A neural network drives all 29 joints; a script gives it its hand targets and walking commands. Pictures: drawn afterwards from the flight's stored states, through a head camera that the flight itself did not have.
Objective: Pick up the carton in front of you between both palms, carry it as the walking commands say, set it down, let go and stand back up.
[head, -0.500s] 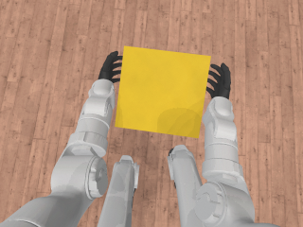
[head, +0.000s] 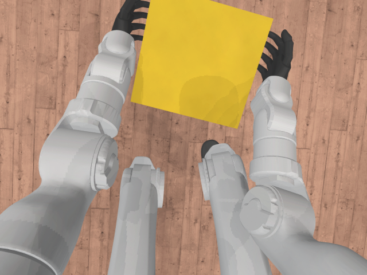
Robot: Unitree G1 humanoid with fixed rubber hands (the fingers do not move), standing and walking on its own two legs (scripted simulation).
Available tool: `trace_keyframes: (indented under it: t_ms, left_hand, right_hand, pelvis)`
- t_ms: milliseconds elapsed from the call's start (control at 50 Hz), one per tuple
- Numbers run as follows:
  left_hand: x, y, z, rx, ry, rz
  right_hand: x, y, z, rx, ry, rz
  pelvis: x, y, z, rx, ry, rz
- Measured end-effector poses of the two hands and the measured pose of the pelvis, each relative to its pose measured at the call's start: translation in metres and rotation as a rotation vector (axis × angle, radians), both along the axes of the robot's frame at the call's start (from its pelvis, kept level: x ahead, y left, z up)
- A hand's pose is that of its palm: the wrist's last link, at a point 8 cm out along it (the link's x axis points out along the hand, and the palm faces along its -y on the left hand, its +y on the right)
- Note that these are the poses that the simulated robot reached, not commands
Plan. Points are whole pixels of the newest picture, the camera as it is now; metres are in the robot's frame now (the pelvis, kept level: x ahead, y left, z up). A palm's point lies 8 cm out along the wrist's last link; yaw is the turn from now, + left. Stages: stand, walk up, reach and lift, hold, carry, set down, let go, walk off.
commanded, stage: set down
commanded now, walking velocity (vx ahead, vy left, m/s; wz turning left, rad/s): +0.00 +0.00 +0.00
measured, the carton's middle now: (195, 65) +0.49 -0.08 -0.24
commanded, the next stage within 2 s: none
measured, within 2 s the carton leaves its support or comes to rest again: rests again in 1.00 s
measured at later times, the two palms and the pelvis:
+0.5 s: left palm (137, 40) +0.56 +0.04 -0.22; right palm (268, 72) +0.46 -0.23 -0.19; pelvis +0.00 +0.01 -0.05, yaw -2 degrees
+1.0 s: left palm (138, 44) +0.56 +0.04 -0.24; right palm (267, 73) +0.46 -0.24 -0.22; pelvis +0.00 +0.01 -0.06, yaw -2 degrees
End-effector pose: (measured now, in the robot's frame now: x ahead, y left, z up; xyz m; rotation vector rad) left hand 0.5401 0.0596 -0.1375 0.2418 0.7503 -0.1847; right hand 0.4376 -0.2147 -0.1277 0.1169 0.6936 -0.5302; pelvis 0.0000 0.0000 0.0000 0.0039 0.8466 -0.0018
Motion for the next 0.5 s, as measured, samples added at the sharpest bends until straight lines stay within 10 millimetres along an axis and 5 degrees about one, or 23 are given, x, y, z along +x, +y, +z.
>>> trace_keyframes:
  t_ms: [180, 340, 500]
  left_hand:
    - [0.012, -0.010, -0.057, 0.013, 0.019, -0.048]
    - [0.014, -0.017, -0.081, -0.024, 0.028, -0.076]
    - [0.017, -0.015, -0.083, -0.039, 0.029, -0.099]
  right_hand:
    - [0.006, -0.010, -0.054, -0.002, 0.034, 0.006]
    - [0.015, -0.020, -0.061, -0.017, 0.041, 0.000]
    - [0.017, -0.020, -0.064, -0.008, 0.032, -0.013]
  pelvis:
    - [-0.007, 0.001, -0.033, -0.012, -0.018, 0.007]
    - [-0.003, 0.002, -0.045, -0.037, -0.028, 0.022]
    - [0.002, 0.009, -0.050, -0.058, -0.017, 0.025]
